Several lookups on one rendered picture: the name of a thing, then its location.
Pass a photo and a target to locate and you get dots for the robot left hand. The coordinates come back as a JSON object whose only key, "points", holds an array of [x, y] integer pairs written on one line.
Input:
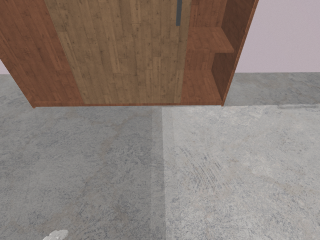
{"points": [[57, 235]]}

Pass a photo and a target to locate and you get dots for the wardrobe door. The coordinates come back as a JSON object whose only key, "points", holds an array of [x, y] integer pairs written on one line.
{"points": [[30, 42], [124, 51]]}

